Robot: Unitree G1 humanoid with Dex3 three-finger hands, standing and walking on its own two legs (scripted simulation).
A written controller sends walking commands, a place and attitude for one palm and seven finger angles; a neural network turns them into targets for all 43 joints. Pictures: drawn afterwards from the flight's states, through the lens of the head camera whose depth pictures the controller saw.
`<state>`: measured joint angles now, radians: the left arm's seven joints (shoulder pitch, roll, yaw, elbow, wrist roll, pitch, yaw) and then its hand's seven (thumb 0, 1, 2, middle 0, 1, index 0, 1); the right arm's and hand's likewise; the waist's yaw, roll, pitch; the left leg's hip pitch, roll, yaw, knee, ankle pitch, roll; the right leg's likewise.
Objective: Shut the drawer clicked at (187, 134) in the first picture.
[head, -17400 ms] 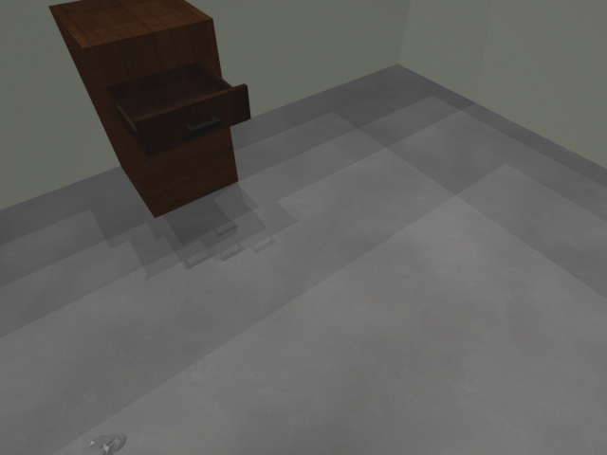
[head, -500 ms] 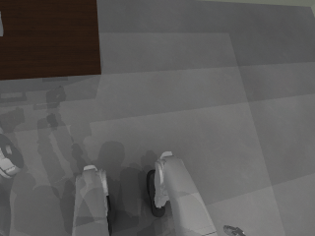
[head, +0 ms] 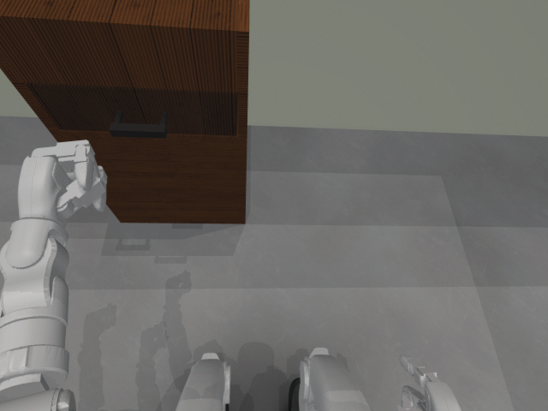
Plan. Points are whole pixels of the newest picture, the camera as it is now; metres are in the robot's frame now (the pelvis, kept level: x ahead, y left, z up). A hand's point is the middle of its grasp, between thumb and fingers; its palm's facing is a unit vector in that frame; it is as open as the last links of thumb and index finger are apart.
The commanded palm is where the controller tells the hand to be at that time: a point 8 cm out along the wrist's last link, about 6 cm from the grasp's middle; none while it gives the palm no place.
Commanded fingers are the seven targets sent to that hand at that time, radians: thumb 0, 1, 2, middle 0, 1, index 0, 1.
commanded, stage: draw the hand back to the body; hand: left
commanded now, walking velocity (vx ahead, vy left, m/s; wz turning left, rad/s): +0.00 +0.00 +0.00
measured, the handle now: (140, 123) +0.65 +0.27 -0.10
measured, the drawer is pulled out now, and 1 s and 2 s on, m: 0.00 0.00 0.00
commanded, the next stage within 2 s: step back with the hand held close in 0.94 s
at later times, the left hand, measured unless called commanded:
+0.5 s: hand out of the picture +0.29 +0.24 +0.19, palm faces +0.32 -0.88 -0.34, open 3.3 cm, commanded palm +0.24 +0.28 +0.21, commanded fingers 0.00 0.90 0.90 -1.40 -1.60 -1.40 -1.60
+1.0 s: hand out of the picture +0.21 +0.23 +0.26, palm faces +0.43 -0.81 -0.39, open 3.3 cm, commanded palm +0.16 +0.27 +0.29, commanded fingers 0.00 0.90 0.90 -1.40 -1.60 -1.40 -1.60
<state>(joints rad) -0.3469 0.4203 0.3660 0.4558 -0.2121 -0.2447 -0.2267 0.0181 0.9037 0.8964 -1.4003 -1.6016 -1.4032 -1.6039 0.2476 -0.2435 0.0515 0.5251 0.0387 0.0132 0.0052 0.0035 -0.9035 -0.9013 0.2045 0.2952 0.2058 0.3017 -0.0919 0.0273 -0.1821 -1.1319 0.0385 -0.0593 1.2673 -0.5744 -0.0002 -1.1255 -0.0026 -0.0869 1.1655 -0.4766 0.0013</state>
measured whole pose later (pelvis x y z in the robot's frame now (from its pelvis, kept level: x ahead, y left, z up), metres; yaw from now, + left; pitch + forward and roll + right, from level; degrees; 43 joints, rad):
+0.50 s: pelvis +0.05 +0.00 +0.09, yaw +1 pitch +3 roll -1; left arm 0.28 0.32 0.18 -0.13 -0.07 -0.02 0.12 0.02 0.90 0.90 -1.40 -1.60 -1.40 -1.60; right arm 0.24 -0.22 0.05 0.51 0.04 -0.02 -0.09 0.01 -0.90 -0.90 0.20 0.30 0.20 0.30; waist 0.01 0.07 -0.08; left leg -0.32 0.01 0.00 0.68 -0.42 0.01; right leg -0.35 -0.02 -0.04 0.65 -0.35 0.01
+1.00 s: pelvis +0.04 -0.02 +0.11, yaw +1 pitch -3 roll -1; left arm 0.53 0.30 0.29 -0.43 -0.07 -0.09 0.10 0.01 0.90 0.90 -1.40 -1.60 -1.41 -1.60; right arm 0.22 -0.21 0.03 0.58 0.01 -0.13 -0.08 0.01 -0.90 -0.90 0.20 0.30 0.20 0.30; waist 0.06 0.08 0.00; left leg -0.13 0.03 -0.01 0.51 -0.33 -0.02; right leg -0.17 0.00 -0.05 0.50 -0.28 -0.01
